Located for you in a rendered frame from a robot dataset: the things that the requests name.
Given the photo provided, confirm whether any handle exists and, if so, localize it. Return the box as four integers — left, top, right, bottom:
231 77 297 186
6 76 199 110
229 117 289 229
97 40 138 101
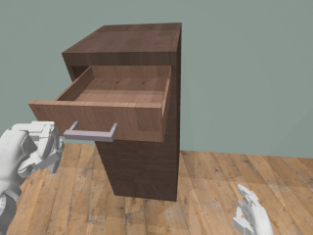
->
63 121 118 142

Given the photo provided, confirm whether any robot left forearm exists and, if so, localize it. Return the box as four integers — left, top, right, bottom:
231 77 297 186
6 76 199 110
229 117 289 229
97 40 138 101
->
0 178 22 235

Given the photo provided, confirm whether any cabinet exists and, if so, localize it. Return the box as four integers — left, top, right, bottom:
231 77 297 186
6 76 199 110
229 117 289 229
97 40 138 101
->
62 23 182 202

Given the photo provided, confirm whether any drawer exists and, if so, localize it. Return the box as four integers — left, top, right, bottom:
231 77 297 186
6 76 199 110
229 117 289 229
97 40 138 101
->
28 66 172 142

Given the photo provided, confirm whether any robot left hand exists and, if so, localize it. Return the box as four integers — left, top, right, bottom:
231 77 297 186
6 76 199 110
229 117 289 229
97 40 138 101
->
0 121 65 187

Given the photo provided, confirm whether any robot right hand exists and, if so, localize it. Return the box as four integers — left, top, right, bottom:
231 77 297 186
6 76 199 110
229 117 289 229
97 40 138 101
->
233 184 274 235

